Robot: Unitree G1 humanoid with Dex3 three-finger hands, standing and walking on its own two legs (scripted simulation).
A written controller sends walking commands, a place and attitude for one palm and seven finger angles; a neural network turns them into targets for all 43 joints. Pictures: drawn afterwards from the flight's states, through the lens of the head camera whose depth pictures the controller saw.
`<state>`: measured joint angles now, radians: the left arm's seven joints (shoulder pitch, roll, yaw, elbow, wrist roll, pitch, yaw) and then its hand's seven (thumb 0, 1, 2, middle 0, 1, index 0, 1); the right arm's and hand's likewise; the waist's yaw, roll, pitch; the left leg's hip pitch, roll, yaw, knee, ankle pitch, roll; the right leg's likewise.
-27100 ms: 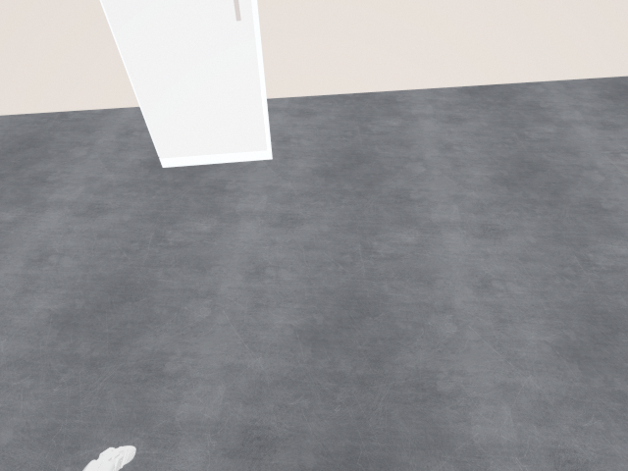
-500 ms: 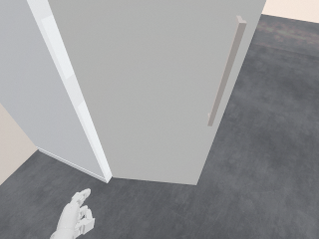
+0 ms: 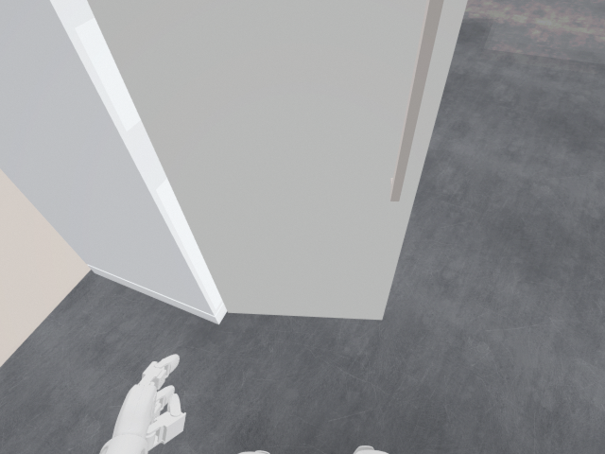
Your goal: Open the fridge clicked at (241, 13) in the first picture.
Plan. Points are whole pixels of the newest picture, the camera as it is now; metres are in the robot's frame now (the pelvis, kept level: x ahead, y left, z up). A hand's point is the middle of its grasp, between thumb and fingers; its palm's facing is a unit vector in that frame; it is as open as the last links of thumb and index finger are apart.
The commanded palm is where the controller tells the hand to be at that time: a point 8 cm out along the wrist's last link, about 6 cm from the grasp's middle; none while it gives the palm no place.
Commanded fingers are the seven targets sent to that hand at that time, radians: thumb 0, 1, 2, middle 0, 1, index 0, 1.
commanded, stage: step back with the hand held close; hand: right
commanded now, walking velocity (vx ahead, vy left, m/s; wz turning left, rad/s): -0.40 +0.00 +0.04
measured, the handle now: (409, 112) +0.59 -0.13 +0.14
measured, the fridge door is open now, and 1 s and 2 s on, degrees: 71 71 71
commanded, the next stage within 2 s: stop stepping back and stand still in 0.36 s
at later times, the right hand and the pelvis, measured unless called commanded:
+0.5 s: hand out of the picture +0.13 -0.22 +0.19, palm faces +0.22 +0.84 -0.50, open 7.4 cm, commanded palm +0.06 -0.28 +0.19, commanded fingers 0.00 -0.90 -0.90 0.20 0.30 0.20 0.30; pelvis -0.10 +0.01 +0.00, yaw +4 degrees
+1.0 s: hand out of the picture +0.04 -0.31 +0.18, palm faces +0.45 +0.82 -0.35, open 7.4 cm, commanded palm +0.00 -0.33 +0.19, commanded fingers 0.00 -0.90 -0.90 0.20 0.30 0.20 0.30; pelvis -0.16 -0.04 +0.00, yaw +3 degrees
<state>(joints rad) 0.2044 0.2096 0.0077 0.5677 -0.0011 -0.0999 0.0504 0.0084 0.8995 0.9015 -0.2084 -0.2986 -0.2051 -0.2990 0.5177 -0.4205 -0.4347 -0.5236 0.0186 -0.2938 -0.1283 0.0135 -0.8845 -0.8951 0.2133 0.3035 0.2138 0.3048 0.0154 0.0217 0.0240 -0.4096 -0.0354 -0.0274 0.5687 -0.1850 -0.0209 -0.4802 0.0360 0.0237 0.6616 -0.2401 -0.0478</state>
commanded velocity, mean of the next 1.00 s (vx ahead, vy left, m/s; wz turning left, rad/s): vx -0.08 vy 0.02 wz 0.01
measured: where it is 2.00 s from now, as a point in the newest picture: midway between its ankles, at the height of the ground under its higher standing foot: outside the picture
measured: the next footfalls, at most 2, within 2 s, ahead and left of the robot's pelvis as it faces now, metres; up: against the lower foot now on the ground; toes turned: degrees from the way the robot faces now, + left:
left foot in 0.32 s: -0.14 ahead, +0.13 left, +0.00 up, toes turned +1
right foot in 0.58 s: +0.04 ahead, -0.07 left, +0.00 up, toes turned +5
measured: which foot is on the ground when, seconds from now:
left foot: down 0.00-0.06, up 0.08-0.30, down 0.32-1.00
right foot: down 0.00-0.48, up 0.50-0.56, down 0.58-0.84, up 0.86-0.96, down 0.98-1.00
